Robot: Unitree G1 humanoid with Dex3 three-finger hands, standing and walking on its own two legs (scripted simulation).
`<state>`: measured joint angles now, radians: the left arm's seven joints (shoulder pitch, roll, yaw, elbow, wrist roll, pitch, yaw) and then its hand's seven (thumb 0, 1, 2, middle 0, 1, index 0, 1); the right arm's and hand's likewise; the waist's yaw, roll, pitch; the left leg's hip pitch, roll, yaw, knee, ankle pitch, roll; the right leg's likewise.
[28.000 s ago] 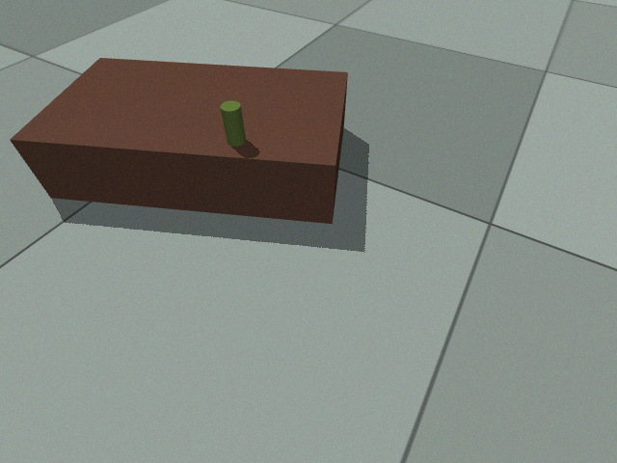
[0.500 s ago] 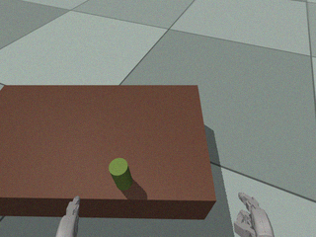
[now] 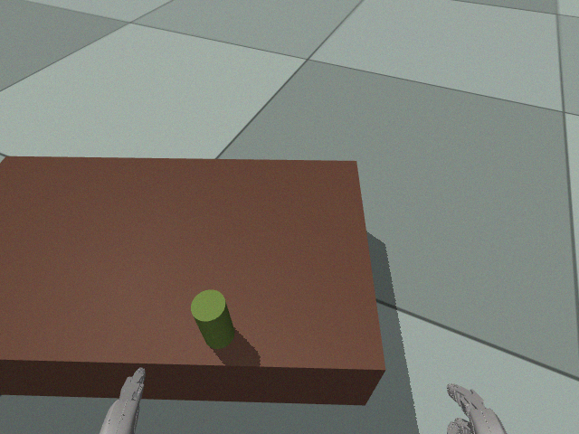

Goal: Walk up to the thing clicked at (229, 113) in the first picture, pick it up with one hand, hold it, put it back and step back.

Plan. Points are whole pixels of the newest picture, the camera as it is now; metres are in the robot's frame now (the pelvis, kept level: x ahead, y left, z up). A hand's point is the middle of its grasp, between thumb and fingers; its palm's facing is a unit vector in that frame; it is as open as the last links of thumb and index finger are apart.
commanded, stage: home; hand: left
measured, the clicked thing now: (214, 320) +0.43 +0.19 -0.33
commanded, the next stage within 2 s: stand in 1.54 s
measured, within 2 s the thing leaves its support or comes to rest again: neither
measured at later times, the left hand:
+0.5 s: hand out of the picture +0.07 +0.27 -0.11, palm faces -0.03 -0.93 -0.38, open 17.6 cm
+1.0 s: hand out of the picture +0.02 +0.28 -0.11, palm faces -0.04 -0.93 -0.37, open 17.6 cm
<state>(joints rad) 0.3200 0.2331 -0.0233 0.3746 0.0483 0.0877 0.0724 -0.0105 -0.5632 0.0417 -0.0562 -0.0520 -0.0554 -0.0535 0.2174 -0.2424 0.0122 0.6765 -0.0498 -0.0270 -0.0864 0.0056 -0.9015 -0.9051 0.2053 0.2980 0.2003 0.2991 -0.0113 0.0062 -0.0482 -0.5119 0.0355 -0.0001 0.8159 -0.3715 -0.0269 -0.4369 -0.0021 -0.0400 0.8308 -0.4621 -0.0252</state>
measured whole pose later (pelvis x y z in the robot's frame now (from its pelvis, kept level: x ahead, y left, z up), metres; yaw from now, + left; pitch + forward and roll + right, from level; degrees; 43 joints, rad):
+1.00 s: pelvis -0.02 +0.03 +0.04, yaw +0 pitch -3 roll +0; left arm 0.19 0.33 -0.02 1.13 0.03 0.00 0.02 -0.01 -0.58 0.03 -0.05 -0.05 -0.05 -0.05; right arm 0.16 -0.34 0.00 1.12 -0.02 0.01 0.00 0.00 -0.90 -0.90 0.21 0.30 0.20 0.30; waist 0.00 0.03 0.03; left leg -0.18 -0.01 0.03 0.35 -0.12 0.02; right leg -0.11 -0.04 -0.02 0.37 -0.21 0.03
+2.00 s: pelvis +0.01 +0.02 +0.05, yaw -1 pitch -2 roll +0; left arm 0.12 0.34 0.00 1.14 0.02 -0.01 0.01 0.00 0.24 0.71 -0.19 -0.28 -0.19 -0.28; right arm 0.11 -0.35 0.00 1.15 -0.01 -0.01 0.00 0.00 -0.91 -0.90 0.21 0.30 0.20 0.30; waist -0.01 0.01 0.04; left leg -0.13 0.01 0.03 0.30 -0.13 -0.01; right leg -0.06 -0.02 -0.02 0.31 -0.21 0.01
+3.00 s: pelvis +0.01 +0.01 +0.05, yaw -1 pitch -2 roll +0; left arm 0.12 0.34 0.00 1.13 0.01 -0.02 0.00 0.00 0.90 0.89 -0.21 -0.30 -0.20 -0.30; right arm 0.11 -0.35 0.00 1.15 -0.01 -0.01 0.00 0.00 -0.91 -0.90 0.21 0.30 0.20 0.30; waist -0.01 0.00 0.04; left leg -0.13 0.03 0.03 0.30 -0.14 -0.02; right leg -0.06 0.00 -0.02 0.30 -0.21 0.00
